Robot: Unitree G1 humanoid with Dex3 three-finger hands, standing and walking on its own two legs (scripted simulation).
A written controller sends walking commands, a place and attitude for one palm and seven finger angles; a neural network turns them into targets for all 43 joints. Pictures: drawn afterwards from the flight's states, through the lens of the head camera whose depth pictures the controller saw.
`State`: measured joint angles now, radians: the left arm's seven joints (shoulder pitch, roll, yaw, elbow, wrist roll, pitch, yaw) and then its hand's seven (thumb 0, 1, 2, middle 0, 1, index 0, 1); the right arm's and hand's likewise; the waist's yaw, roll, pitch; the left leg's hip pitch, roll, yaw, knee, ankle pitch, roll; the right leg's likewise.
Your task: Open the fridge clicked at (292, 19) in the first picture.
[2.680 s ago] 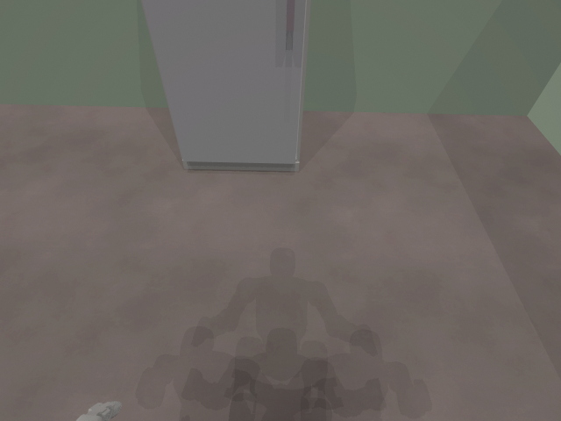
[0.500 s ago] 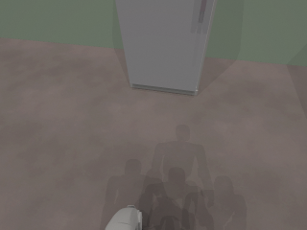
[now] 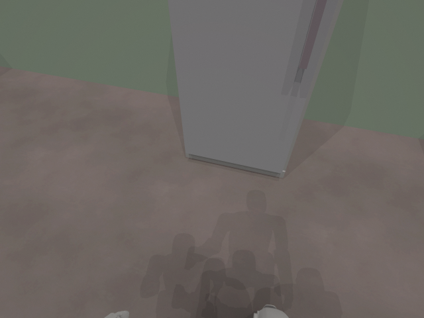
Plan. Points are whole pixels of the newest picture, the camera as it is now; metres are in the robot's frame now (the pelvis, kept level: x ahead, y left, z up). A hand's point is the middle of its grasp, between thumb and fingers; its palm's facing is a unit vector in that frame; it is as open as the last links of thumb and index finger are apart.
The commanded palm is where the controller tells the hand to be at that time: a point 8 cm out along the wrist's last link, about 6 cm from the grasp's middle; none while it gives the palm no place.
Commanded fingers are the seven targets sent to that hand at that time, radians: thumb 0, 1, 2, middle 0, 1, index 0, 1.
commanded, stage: walk to a spot facing it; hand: right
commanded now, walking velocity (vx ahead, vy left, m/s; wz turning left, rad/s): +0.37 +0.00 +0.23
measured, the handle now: (320, 3) +0.96 -0.31 +0.20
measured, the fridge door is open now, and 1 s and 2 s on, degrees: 0 0 0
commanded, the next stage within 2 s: turn to face it in 0.40 s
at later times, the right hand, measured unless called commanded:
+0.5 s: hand (297, 254) +0.31 -0.20 -0.17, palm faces -0.19 +0.96 -0.20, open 7.4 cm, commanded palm none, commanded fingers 0.00 -0.90 -0.90 0.20 0.30 0.20 0.30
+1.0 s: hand (272, 228) +0.38 -0.15 -0.17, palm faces -0.03 +0.99 -0.16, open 7.3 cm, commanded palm none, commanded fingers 0.00 -0.90 -0.90 0.20 0.30 0.20 0.30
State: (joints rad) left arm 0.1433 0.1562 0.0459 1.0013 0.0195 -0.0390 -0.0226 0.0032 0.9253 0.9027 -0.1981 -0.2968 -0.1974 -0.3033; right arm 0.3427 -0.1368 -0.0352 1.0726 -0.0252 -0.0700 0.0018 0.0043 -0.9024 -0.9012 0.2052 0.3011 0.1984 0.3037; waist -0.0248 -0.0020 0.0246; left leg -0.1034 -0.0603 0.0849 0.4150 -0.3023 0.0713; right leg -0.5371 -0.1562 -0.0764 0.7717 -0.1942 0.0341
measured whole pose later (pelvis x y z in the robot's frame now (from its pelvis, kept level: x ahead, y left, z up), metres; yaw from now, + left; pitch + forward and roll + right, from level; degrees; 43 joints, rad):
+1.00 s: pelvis +0.25 +0.01 -0.01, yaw +3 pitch -2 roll +1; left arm 0.22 0.18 0.07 0.99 0.02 0.05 -0.01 0.01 0.92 0.90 -0.20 -0.30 -0.20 -0.30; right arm 0.13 -0.15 -0.05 0.94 -0.03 0.01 -0.03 -0.01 -0.91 -0.90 0.21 0.30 0.20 0.30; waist 0.02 0.02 0.05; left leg -0.28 0.13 0.34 0.58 -0.24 0.04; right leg -0.40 -0.10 -0.13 0.86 -0.44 0.05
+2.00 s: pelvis +0.23 +0.01 +0.01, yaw -14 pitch +0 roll +0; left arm 0.26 0.22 0.08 1.08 0.03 0.04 -0.03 0.01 0.91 0.90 -0.20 -0.30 -0.20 -0.30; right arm 0.44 -0.11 -0.03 1.09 -0.03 -0.05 -0.01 0.00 -0.91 -0.90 0.21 0.30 0.20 0.30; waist -0.04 -0.02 0.00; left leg -0.09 0.06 0.15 0.33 -0.25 0.00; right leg -0.41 -0.09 -0.05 0.85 -0.29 0.04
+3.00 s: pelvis +0.52 -0.07 +0.00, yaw -11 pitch -2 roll +2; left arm 0.18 0.18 0.04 1.05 0.01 -0.02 0.03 0.01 0.93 0.90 -0.20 -0.30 -0.20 -0.30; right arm 0.22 -0.16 -0.04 1.08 -0.02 -0.03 -0.03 -0.01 -0.93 -0.90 0.20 0.30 0.20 0.30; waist -0.01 -0.04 0.06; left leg -0.22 -0.01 0.15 0.48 -0.24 0.05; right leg -0.37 -0.08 -0.06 0.66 -0.27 0.04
